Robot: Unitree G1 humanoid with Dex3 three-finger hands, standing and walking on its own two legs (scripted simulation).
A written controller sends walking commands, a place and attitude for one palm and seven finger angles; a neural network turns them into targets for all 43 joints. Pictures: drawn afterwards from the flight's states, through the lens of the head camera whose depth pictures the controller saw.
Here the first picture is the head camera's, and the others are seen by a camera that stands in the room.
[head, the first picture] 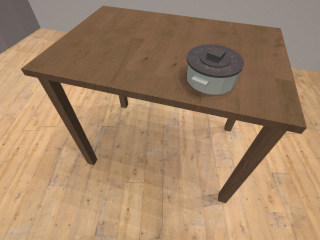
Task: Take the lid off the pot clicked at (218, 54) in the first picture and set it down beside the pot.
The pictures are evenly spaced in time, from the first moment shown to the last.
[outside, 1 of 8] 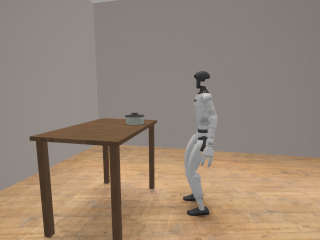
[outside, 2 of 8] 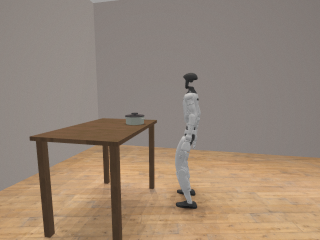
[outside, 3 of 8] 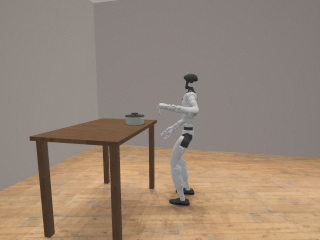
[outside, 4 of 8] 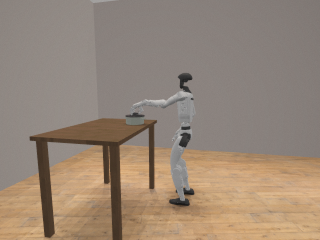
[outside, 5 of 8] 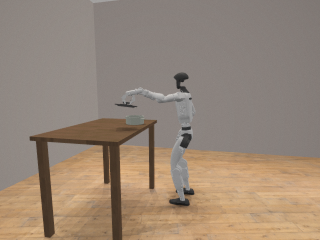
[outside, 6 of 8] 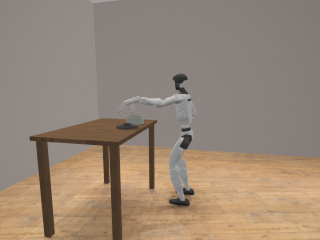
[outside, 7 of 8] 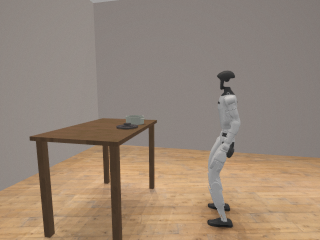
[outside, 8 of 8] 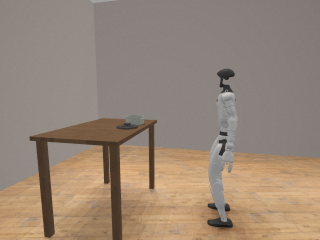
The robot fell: no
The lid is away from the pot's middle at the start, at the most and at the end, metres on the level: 0.00 0.26 0.23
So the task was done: yes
